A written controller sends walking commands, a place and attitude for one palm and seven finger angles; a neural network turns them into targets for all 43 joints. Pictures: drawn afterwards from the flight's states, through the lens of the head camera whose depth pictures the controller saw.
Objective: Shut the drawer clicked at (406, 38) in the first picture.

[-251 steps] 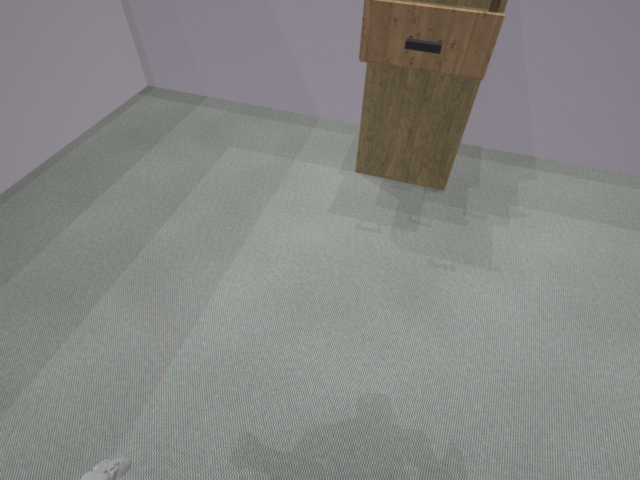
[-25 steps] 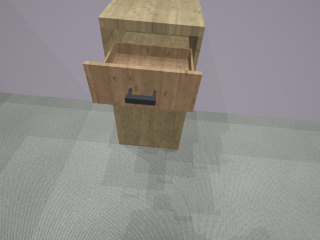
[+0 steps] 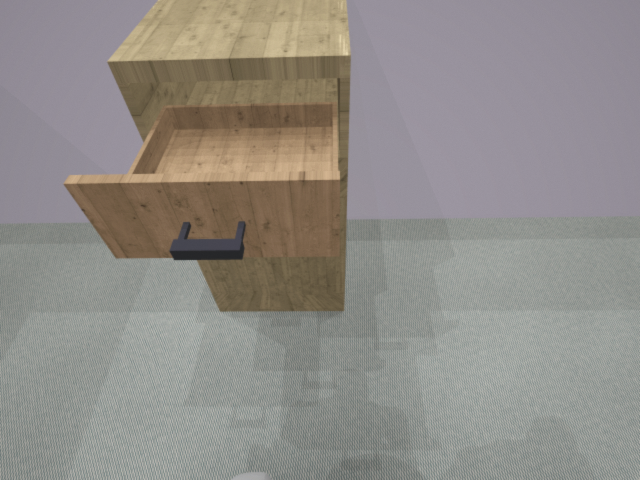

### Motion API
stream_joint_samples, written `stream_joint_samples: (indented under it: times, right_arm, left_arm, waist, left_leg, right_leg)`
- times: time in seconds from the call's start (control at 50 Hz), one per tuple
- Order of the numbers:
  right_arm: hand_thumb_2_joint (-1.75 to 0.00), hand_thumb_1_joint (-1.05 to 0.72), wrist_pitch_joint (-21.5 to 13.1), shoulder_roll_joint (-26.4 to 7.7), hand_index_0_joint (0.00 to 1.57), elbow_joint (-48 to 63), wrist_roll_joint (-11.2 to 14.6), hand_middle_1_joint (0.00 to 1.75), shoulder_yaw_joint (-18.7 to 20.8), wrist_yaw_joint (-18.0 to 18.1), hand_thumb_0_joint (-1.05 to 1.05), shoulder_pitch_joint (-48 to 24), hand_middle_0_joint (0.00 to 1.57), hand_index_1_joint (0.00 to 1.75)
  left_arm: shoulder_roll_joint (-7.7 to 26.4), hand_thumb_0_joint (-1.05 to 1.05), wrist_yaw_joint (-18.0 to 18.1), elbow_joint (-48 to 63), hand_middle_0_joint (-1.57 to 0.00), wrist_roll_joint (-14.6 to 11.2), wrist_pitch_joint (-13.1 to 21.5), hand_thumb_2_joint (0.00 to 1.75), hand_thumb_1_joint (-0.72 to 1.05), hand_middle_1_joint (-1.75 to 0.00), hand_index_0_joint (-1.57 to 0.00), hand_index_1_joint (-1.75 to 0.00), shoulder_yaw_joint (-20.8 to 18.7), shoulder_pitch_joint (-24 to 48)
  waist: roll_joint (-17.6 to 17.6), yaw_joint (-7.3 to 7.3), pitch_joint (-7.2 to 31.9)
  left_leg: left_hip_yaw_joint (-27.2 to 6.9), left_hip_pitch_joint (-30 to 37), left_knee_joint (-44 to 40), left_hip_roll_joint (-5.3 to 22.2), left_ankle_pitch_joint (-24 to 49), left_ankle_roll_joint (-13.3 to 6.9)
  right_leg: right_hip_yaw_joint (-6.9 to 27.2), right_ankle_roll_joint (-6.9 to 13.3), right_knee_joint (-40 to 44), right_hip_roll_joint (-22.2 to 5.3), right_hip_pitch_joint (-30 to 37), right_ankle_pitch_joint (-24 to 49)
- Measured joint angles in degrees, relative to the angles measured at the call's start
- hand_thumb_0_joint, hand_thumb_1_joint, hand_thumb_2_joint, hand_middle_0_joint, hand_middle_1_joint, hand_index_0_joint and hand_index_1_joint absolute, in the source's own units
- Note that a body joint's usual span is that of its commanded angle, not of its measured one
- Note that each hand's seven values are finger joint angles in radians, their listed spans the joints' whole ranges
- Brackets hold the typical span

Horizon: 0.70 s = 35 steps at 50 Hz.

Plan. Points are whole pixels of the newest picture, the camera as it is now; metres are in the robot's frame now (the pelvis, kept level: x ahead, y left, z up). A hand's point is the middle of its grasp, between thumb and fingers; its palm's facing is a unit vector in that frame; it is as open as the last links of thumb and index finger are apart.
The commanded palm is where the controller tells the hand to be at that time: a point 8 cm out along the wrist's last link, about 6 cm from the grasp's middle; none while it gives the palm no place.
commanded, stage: take the last steps up to it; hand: left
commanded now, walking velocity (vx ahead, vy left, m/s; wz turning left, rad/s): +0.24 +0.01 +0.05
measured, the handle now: (210, 238) +0.45 +0.20 +0.02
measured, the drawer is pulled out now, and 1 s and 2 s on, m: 0.29 0.29 0.29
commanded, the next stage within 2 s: come to a stop and stand still in 0.26 s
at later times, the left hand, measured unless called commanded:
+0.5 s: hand out of the picture +0.07 +0.20 -0.19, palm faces +0.09 -0.99 -0.13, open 7.4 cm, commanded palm none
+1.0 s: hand (219, 468) +0.17 +0.17 -0.17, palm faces -0.03 -0.97 -0.25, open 7.3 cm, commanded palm none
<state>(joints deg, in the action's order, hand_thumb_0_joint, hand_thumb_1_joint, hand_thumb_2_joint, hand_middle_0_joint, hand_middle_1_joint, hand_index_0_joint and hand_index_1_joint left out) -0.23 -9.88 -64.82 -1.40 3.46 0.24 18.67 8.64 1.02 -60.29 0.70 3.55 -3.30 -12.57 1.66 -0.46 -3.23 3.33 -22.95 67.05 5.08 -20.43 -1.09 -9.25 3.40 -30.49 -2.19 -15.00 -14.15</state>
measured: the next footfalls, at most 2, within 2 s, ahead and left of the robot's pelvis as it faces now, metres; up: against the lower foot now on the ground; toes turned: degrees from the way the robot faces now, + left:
left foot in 0.36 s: +0.22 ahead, +0.12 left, +0.00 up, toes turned +1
right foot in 0.84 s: +0.14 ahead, -0.15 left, +0.00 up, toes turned -4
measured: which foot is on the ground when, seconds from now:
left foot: up 0.00-0.34, down 0.36-1.00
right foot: down 0.00-0.36, up 0.38-0.82, down 0.84-1.00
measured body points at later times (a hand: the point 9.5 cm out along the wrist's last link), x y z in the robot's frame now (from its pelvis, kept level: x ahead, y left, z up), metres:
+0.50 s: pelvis +0.13 +0.05 +0.00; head +0.14 +0.07 +0.45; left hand +0.07 +0.25 -0.17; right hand +0.23 -0.17 -0.14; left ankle +0.18 +0.12 -0.74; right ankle +0.08 -0.09 -0.69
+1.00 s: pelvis +0.10 -0.01 -0.01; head +0.08 -0.03 +0.43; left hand +0.17 +0.22 -0.15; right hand +0.11 -0.26 -0.17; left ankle +0.18 +0.12 -0.74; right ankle +0.10 -0.15 -0.74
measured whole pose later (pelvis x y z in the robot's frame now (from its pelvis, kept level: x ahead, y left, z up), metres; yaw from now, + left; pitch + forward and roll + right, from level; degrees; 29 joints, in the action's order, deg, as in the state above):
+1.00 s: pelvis +0.10 -0.01 -0.01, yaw +0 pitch -4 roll +0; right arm 2.0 -11.8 -57.9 -1.4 2.7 -0.2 17.8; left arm 9.8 2.1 -57.1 1.1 -2.0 0.1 -13.7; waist 1.5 -3.3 -0.6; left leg 4.9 -19.3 35.8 3.6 -12.2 0.6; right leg -2.1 -1.4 -39.1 -3.7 -13.8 -21.4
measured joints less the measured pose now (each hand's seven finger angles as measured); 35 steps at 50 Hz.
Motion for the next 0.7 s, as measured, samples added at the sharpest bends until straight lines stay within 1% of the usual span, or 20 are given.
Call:
stream_joint_samples:
  times: [0.04,0.08,0.16,0.2,0.26,0.3,0.34,0.36,0.38,0.4,0.42,0.44,0.46,0.5,0.56,0.64,0.7]
  right_arm:
    - [-0.9,-0.91,-0.16,-0.57,0.2,1.39,-0.19,0.3,0.28,0.02,0.01,-1.9,0.2,0.3]
    - [-0.9,-0.91,-0.17,-0.89,0.2,2.73,-0.26,0.3,0.41,-0.03,0.01,-3.82,0.2,0.3]
    - [-0.9,-0.91,-0.1,-0.84,0.2,4.37,-0.15,0.3,0.34,-0.45,0.01,-7.35,0.2,0.3]
    - [-0.9,-0.91,-0.14,-0.45,0.2,4.72,-0.05,0.3,0.12,-0.7,0.01,-8.81,0.2,0.3]
    - [-0.9,-0.91,-0.32,0.47,0.2,4.98,0.11,0.3,-0.38,-0.96,0.01,-10.52,0.2,0.3]
    - [-0.9,-0.91,-0.56,1.18,0.2,5.04,0.16,0.3,-0.75,-1.01,0.01,-11.29,0.2,0.3]
    - [-0.9,-0.91,-1.2,1.82,0.2,5.15,0.09,0.3,-1.22,-0.91,0.01,-11.59,0.2,0.3]
    - [-0.9,-0.91,-1.79,2.08,0.2,5.3,-0.03,0.3,-1.42,-0.77,0.01,-11.57,0.2,0.3]
    - [-0.9,-0.91,-2.32,2.61,0.2,5.34,-0.18,0.3,-1.54,-0.51,0.01,-11.75,0.2,0.3]
    - [-0.9,-0.91,-2.57,2.97,0.2,5.5,-0.13,0.3,-1.84,-0.27,0.01,-11.79,0.2,0.3]
    - [-0.9,-0.91,-2.61,3.28,0.2,5.48,-0.09,0.3,-2.19,0.05,0.01,-11.72,0.2,0.3]
    - [-0.9,-0.91,-2.67,3.56,0.2,5.49,0.31,0.3,-2.06,0.69,0.0,-11.61,0.2,0.3]
    - [-0.9,-0.92,-2.69,3.55,0.2,5.69,0.63,0.3,-1.79,1.39,-0.01,-11.66,0.2,0.3]
    - [-0.9,-0.94,-2.38,3.01,0.2,5.61,0.7,0.3,-1.88,2.11,-0.02,-12.01,0.21,0.3]
    - [-0.9,-0.95,-1.29,2.25,0.2,4.95,0.65,0.3,-1.86,2.47,-0.03,-12.32,0.21,0.3]
    - [-0.9,-0.94,0.11,1.77,0.2,4.45,0.48,0.3,-1.54,2.45,-0.02,-11.7,0.21,0.3]
    - [-0.9,-0.93,0.76,1.55,0.2,4.37,0.27,0.3,-1.18,2.21,-0.01,-10.73,0.21,0.3]
  left_arm:
    - [-0.21,0.0,0.19,-0.79,-0.2,0.19,0.09,0.9,0.93,-0.3,-0.2,-0.3,0.46,-1.56]
    - [-0.69,0.0,0.23,-1.65,-0.2,0.33,0.11,0.9,0.93,-0.3,-0.2,-0.3,0.96,-3.07]
    - [-2.03,0.0,0.04,-3.29,-0.2,0.42,0.27,0.9,0.92,-0.3,-0.2,-0.3,1.88,-5.79]
    - [-2.55,0.0,-0.05,-4.0,-0.2,0.46,0.27,0.9,0.92,-0.3,-0.2,-0.3,2.18,-6.93]
    - [-2.9,0.0,-0.05,-4.89,-0.2,0.52,0.1,0.9,0.91,-0.3,-0.2,-0.3,2.36,-8.4]
    - [-2.88,0.01,0.03,-5.44,-0.21,0.54,-0.2,0.9,0.91,-0.3,-0.2,-0.3,2.27,-9.32]
    - [-2.76,0.01,0.14,-5.99,-0.21,0.37,-0.63,0.9,0.91,-0.3,-0.2,-0.3,2.13,-10.41]
    - [-2.69,0.01,0.15,-6.21,-0.21,0.22,-0.9,0.9,0.91,-0.3,-0.2,-0.3,2.1,-11.01]
    - [-2.4,0.01,0.17,-6.56,-0.21,-0.01,-1.34,0.9,0.91,-0.3,-0.2,-0.3,2.06,-10.89]
    - [-2.19,0.01,0.3,-6.68,-0.21,-0.12,-1.9,0.9,0.91,-0.3,-0.2,-0.3,2.13,-10.55]
    - [-2.01,0.01,0.53,-6.7,-0.21,-0.14,-2.4,0.9,0.91,-0.3,-0.2,-0.3,2.17,-10.12]
    - [-1.85,0.01,0.8,-6.7,-0.21,-0.15,-2.87,0.9,0.91,-0.3,-0.2,-0.3,2.14,-9.58]
    - [-1.72,0.01,1.02,-6.58,-0.2,-0.16,-3.27,0.9,0.91,-0.3,-0.2,-0.3,2.08,-8.93]
    - [-1.26,0.01,1.23,-5.96,-0.2,-0.13,-3.88,0.9,0.91,-0.3,-0.2,-0.3,1.96,-7.18]
    - [-0.09,0.01,1.33,-3.95,-0.2,0.06,-4.82,0.9,0.91,-0.3,-0.2,-0.3,1.41,-4.54]
    - [1.95,0.01,1.31,-1.13,-0.2,0.49,-6.19,0.9,0.91,-0.3,-0.2,-0.3,0.29,-1.66]
    - [3.09,0.0,1.27,0.39,-0.2,0.59,-6.89,0.9,0.91,-0.3,-0.2,-0.3,-0.33,0.01]
  waist:
    - [0.01,-0.13,0.92]
    - [0.02,-0.2,1.52]
    - [0.03,0.58,1.86]
    - [-0.2,1.21,1.66]
    - [-0.89,2.41,1.06]
    - [-1.46,3.19,0.64]
    - [-1.99,3.62,0.4]
    - [-2.27,3.62,0.37]
    - [-3.26,3.59,-0.1]
    - [-3.8,3.71,-0.65]
    - [-4.05,3.77,-1.07]
    - [-4.2,3.67,-1.23]
    - [-4.26,3.36,-1.31]
    - [-4.25,2.68,-1.57]
    - [-4.31,2.21,-1.66]
    - [-4.51,1.74,-1.36]
    - [-4.32,1.16,-1.08]
  left_leg:
    - [0.55,-3.48,-0.92,0.53,2.77,0.63]
    - [1.02,-5.84,-3.61,1.01,4.58,1.4]
    - [1.57,-7.33,-11.84,1.53,6.93,2.41]
    - [1.92,-6.64,-16.88,1.48,7.37,2.59]
    - [2.59,-4.32,-23.77,0.91,7.24,2.24]
    - [3.13,-1.96,-27.73,0.25,7.2,1.73]
    - [3.89,1.73,-33.08,-0.61,9.33,1.14]
    - [4.14,3.37,-35.15,-1.03,11.4,0.2]
    - [4.74,3.49,-34.14,-1.81,10.54,-0.99]
    - [5.35,3.74,-33.01,-2.21,8.84,-1.94]
    - [5.9,4.44,-32.79,-2.42,7.53,-2.57]
    - [6.37,5.33,-33.48,-2.66,6.95,-2.91]
    - [6.72,6.19,-34.68,-2.9,7.11,-2.91]
    - [6.98,7.57,-37.37,-3.43,8.34,-2.94]
    - [6.96,8.35,-40.05,-3.66,9.86,-3.3]
    - [6.77,8.02,-41.1,-2.81,10.76,-2.75]
    - [6.57,7.33,-41.22,-1.96,11.34,-2.06]
  right_leg:
    - [-0.36,0.22,3.45,0.65,2.56,0.72]
    - [-0.67,0.27,6.01,1.2,4.7,1.05]
    - [-0.91,0.02,9.13,2.2,8.05,0.76]
    - [-1.04,-0.29,9.75,2.45,9.42,0.12]
    - [-1.29,-1.05,9.48,2.43,11.12,-1.56]
    - [-1.45,-1.76,8.49,2.19,12.0,-3.19]
    - [-1.48,-2.71,5.82,1.68,12.22,-5.68]
    - [-1.27,-3.17,2.75,1.17,11.42,-7.59]
    - [-0.57,-3.2,-2.36,-0.06,9.57,-9.37]
    - [0.89,-3.16,-8.95,-0.6,7.01,-12.57]
    - [2.36,-3.15,-14.81,-0.71,4.51,-15.18]
    - [3.51,-3.38,-18.8,-0.83,2.32,-16.22]
    - [4.32,-3.72,-20.96,-1.05,0.5,-16.26]
    - [5.45,-4.45,-21.84,-1.67,-2.16,-14.67]
    - [7.02,-5.2,-21.9,-2.12,-5.3,-12.31]
    - [8.61,-5.48,-25.69,-1.65,-8.47,-10.7]
    - [8.99,-5.56,-26.55,-1.28,-8.82,-10.08]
